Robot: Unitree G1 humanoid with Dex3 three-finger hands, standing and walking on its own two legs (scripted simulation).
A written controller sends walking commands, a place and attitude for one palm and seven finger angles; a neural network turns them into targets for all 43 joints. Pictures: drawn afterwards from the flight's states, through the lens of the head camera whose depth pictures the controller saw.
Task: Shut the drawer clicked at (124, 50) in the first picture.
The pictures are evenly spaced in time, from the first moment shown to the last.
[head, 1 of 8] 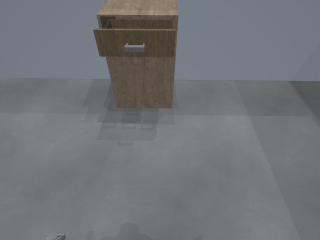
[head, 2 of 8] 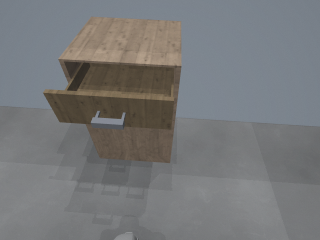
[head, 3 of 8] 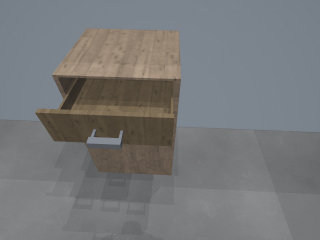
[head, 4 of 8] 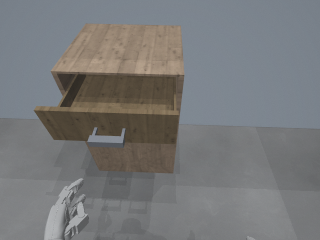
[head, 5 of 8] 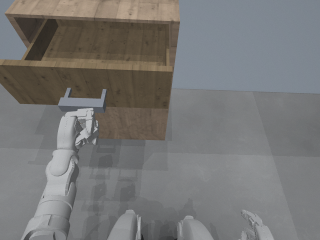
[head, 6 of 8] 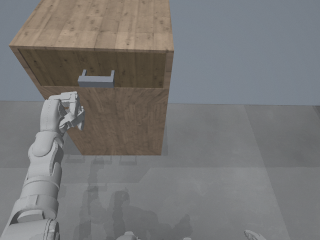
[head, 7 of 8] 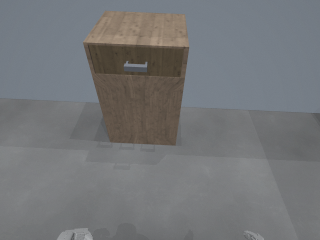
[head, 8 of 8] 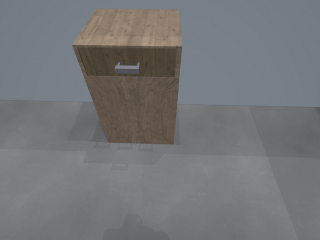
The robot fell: no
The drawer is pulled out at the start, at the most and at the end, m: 0.20 0.20 0.00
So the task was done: yes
